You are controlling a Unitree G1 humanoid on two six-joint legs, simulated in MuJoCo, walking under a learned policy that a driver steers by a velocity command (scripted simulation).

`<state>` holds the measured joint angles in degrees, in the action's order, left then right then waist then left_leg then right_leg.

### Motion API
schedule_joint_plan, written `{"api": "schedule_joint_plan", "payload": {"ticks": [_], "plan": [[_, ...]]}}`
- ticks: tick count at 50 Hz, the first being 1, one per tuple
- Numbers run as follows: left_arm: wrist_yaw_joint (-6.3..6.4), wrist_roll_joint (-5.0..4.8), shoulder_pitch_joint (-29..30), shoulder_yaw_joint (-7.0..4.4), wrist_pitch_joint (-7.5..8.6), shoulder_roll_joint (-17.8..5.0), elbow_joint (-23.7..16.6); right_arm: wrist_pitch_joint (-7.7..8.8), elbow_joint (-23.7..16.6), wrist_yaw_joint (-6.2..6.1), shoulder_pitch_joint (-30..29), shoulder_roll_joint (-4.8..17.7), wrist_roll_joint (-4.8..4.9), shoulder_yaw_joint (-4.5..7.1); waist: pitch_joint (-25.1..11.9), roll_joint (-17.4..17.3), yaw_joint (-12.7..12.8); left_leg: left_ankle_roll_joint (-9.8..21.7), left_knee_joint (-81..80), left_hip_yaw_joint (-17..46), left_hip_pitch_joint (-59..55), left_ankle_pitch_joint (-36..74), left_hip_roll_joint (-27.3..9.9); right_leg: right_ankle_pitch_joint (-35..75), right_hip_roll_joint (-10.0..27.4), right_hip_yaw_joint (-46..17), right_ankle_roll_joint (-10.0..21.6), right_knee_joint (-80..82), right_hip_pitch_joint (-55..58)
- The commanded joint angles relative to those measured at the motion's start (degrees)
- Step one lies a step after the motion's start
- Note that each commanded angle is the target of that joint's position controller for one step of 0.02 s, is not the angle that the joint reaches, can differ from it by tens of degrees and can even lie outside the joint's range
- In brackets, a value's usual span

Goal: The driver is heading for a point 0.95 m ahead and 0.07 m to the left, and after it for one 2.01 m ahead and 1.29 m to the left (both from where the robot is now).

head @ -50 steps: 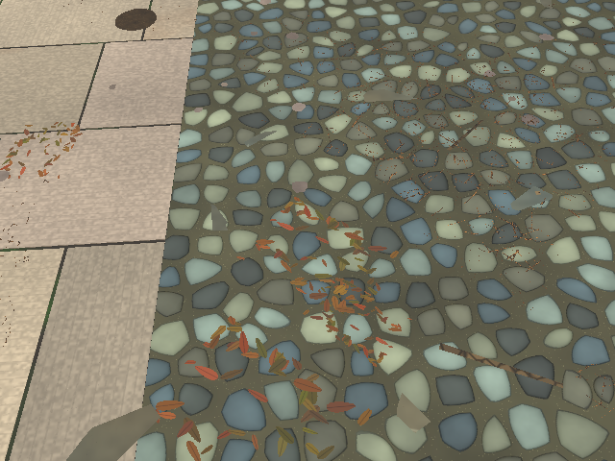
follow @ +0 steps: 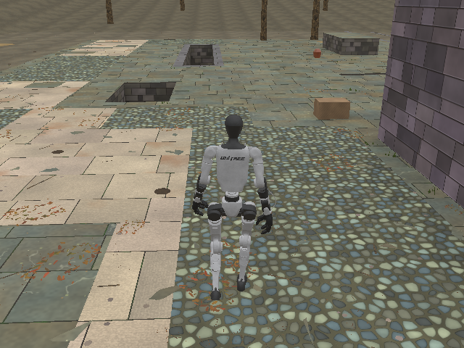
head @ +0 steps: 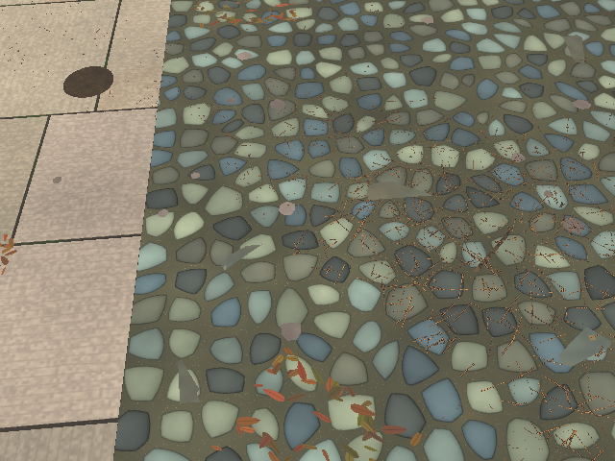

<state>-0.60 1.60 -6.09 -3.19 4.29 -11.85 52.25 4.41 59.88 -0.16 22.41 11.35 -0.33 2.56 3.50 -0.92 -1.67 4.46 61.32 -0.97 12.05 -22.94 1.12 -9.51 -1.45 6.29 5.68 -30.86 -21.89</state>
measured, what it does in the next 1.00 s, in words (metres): walks ahead: left foot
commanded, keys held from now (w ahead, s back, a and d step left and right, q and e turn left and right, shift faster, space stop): w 1.00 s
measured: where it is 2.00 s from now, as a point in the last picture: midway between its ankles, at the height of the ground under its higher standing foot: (323, 265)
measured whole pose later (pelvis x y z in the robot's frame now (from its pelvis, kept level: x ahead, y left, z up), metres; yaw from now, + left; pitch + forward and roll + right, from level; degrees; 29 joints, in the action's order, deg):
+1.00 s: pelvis +0.54 +0.02 +0.00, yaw +0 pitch +1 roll +2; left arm -1.5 1.4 -0.6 -1.8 2.8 -10.9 49.9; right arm 5.1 61.3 -0.7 26.5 10.4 -1.4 2.1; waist 2.8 1.2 -3.7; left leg 2.7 11.7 -4.7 -7.7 -20.2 3.6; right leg -6.0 2.2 4.7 4.4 -32.2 -29.6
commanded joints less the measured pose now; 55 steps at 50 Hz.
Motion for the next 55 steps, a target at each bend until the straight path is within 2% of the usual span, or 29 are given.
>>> {"api": "schedule_joint_plan", "payload": {"ticks": [1,2,3,6,9,12,18,21,22,23,24,25,26,27,28,29,30,31,33,36,41,46,49,50,51,52,53,54,55], "plan": [[0.16,-0.7,-8.1,-1.15,0.34,-4.9,1.2,0.64,-4.4,0.41,-1.6,4.8,-0.64,1.26,-2.8,2.7,2.3,0.9,8.0,3.7,21.1,5.4,-5.3,-0.7,17.5,-23.1,7.6,19.9,17.3],[0.41,-0.91,-8.0,-0.57,0.67,-3.3,2.1,-0.21,-4.2,0.71,-0.5,3.8,-1.5,1.09,-1.9,3.9,0.6,0.3,5.3,3.6,18.1,6.5,-6.3,1.8,15.2,-19.1,6.0,21.2,13.6],[0.53,-0.85,-9.3,-0.4,1.11,-3.2,2.8,-0.94,-3.8,1.07,0.3,2.9,-1.81,0.99,-2.2,4.3,0.0,-0.3,4.1,3.1,16.4,7.1,-6.3,4.3,14.4,-17.2,5.8,21.7,12.4],[0.65,-1.05,-13.2,-0.78,2.01,-5.6,4.4,-2.13,-5.2,1.66,-3.3,2.8,-1.99,1.02,-1.0,3.7,-0.4,-1.9,0.5,1.4,19.9,10.6,-7.2,8.7,13.4,-13.8,6.6,23.7,12.5],[0.6,-1.1,-16.3,-0.56,1.93,-5.7,5.1,-2.46,-8.0,1.84,-11.3,3.6,-1.68,0.96,1.2,3.6,1.2,-3.4,-6.7,0.2,25.5,16.3,-8.4,10.1,12.5,-12.0,6.5,25.4,14.9],[0.61,-1.11,-18.8,-0.28,1.84,-5.6,5.7,-2.24,-10.1,1.95,-17.5,2.9,-1.17,0.42,1.8,3.8,2.7,-3.9,-15.8,-1.4,25.5,20.9,-7.5,14.4,11.4,-9.6,5.7,25.2,17.1],[1.29,-0.42,-23.8,-0.2,1.51,-6.1,7.8,-1.59,-13.2,1.77,-25.5,3.3,-0.97,-0.05,2.8,4.7,5.0,-1.7,-26.3,-3.2,25.1,20.8,-5.1,23.2,13.6,-8.2,5.7,22.0,26.8],[1.77,-0.06,-21.9,-0.53,1.27,-7.2,8.0,-0.83,-13.1,1.43,-22.6,4.4,-0.96,0.48,1.5,5.3,2.5,1.0,-29.9,-4.2,18.5,14.7,-2.6,36.7,14.7,-7.0,4.5,15.8,29.3],[1.81,0.0,-21.0,-0.7,1.16,-7.8,8.0,-0.52,-11.6,1.04,-17.8,5.2,-1.04,0.98,-1.0,5.6,0.4,2.1,-31.2,-5.0,12.2,13.0,-0.6,44.2,14.3,-6.3,3.8,10.1,29.1],[1.68,-0.25,-19.9,-0.66,0.9,-7.8,7.9,0.01,-8.5,0.57,-8.6,6.1,-1.38,1.68,-5.6,4.0,-3.6,3.5,-35.1,-5.9,1.3,15.4,1.0,45.6,12.3,-4.4,2.6,-0.2,26.7],[1.5,-0.79,-19.5,-0.13,0.95,-6.5,6.6,0.57,-5.7,-0.07,1.9,9.6,-2.69,2.86,-12.1,1.0,-7.1,6.1,-35.3,1.9,-14.3,13.9,-6.2,32.2,9.9,-2.9,1.5,-14.7,16.0],[0.78,-3.15,-25.2,1.01,0.96,-0.9,4.9,0.51,-5.2,-0.22,7.5,16.2,-3.65,4.53,-19.8,-12.0,-5.3,13.6,-40.0,29.8,-30.9,8.2,-23.9,-3.2,-0.3,0.4,-1.5,-37.7,-4.7],[0.82,-1.68,-23.7,-0.36,0.85,-5.5,5.6,-0.4,-5.5,0.36,3.5,14.8,-1.32,4.35,-19.6,-7.6,-4.3,14.5,-46.0,39.6,-28.2,7.5,-24.8,-19.3,-1.8,-8.2,-0.5,-44.4,-11.2],[0.75,-1.17,-18.5,-0.8,0.71,-6.2,4.2,-0.58,-6.5,0.5,-3.4,11.7,-0.42,3.45,-10.1,-4.0,-1.6,12.5,-46.4,29.5,-19.8,4.8,-22.6,-14.6,2.0,-9.3,0.0,-45.0,-14.4],[0.46,-0.97,-15.5,-0.55,1.01,-5.3,3.5,-0.22,-7.0,0.78,-7.0,7.7,-0.42,2.35,-5.1,-1.0,-0.6,10.7,-48.9,23.0,-12.0,7.9,-19.9,-10.3,4.1,-9.2,-0.1,-41.7,-13.4],[0.31,-0.63,-14.8,-0.57,0.67,-4.2,3.6,0.15,-6.7,0.7,-8.4,5.8,-0.51,1.76,-2.6,-1.2,1.2,8.4,-50.6,17.8,-7.2,10.8,-17.0,-8.0,5.7,-8.9,-0.3,-38.1,-11.2],[0.02,0.25,-15.8,-0.45,-0.12,-3.4,3.8,0.49,-5.9,0.44,-8.5,4.3,-0.29,1.22,-1.6,-2.4,2.8,6.9,-51.8,13.9,-3.4,14.2,-14.8,-6.9,6.7,-8.7,-1.0,-35.4,-8.3],[-0.37,0.55,-16.7,-0.35,-0.85,-2.5,4.2,0.89,-5.2,0.31,-7.4,3.9,-0.36,0.97,-1.9,-2.8,3.4,6.6,-52.4,11.6,-2.2,16.9,-13.8,-6.2,6.8,-8.2,-1.6,-34.3,-6.6],[-0.83,0.65,-15.2,-0.38,-1.71,-2.3,3.5,1.64,-3.9,0.19,-4.3,5.5,-0.22,1.21,-1.7,-2.3,3.9,7.3,-53.3,9.1,-2.2,21.8,-13.1,-4.3,7.2,-7.0,-2.6,-32.5,-7.9],[-1.08,0.52,-7.6,-0.38,-2.34,-3.0,0.8,1.79,-3.1,0.19,-1.2,6.6,-0.16,1.27,0.6,-2.0,2.8,7.6,-55.6,7.1,-3.9,22.1,-12.4,1.4,8.6,-5.8,-4.2,-26.6,-14.3],[-1.24,-0.21,2.9,0.41,-2.04,-2.3,-2.9,1.65,-1.9,0.12,3.5,6.3,-0.2,0.83,2.0,-2.3,0.1,6.7,-55.5,3.7,-8.3,28.9,-11.0,8.8,7.4,-3.3,-5.1,-12.2,-15.4],[-1.05,-0.3,9.1,0.67,-1.45,-2.9,-5.5,1.32,-0.1,-0.55,7.4,6.8,-0.85,0.83,2.9,-3.0,-1.5,6.9,-52.5,2.9,-17.0,36.5,-13.4,7.4,5.4,-2.2,-2.9,-4.1,-15.3],[-0.69,-0.33,6.0,0.14,-0.67,-4.0,-5.4,1.08,0.1,-1.03,5.4,7.9,-1.21,1.18,1.5,-3.5,1.1,5.6,-46.1,1.6,-19.5,50.7,-14.4,1.2,2.8,-1.1,-0.2,-0.5,-8.4],[-0.3,-0.26,0.9,-0.38,-0.34,-4.8,-3.8,0.96,0.1,-1.05,4.6,8.5,-1.29,1.35,-1.2,-3.8,3.3,4.9,-40.1,0.9,-19.3,58.0,-13.9,-0.4,0.9,-0.4,0.9,0.9,-1.9],[0.19,0.12,-8.6,-1.1,0.21,-5.8,-0.6,0.7,-0.1,-0.91,3.4,8.4,-1.02,1.3,-6.0,-2.0,7.3,3.7,-29.4,-1.0,-16.6,58.8,-11.8,2.2,-0.6,0.4,2.4,4.7,9.4],[0.86,1.5,-19.1,-2.32,0.74,-9.6,2.0,0.76,-1.6,-0.7,3.1,7.0,-0.44,0.72,-12.8,1.5,10.8,2.6,-14.2,-2.6,-5.4,44.0,-9.3,-0.2,7.8,-8.7,5.1,5.0,25.1],[0.9,2.21,-24.0,-4.05,0.57,-16.2,2.6,0.77,-3.0,0.08,9.9,1.0,2.02,-0.41,-20.6,15.3,8.4,-0.4,9.3,-5.4,16.2,5.2,1.7,-5.0,25.5,-37.6,13.7,10.2,42.0],[0.44,-0.17,-19.1,-3.64,-0.4,-13.8,2.1,0.69,-2.5,-0.07,6.5,6.5,0.35,1.06,-19.1,8.2,7.5,0.7,15.0,3.5,22.1,-5.2,1.7,-7.4,24.6,-44.3,13.3,15.6,38.1],[0.31,-0.83,-12.2,-2.71,-0.47,-10.7,0.9,0.72,-4.2,0.05,1.4,6.9,0.0,1.41,-9.7,5.4,5.0,1.1,14.7,4.1,24.9,-0.4,-1.8,-8.1,22.6,-34.0,11.4,16.0,29.6]]}}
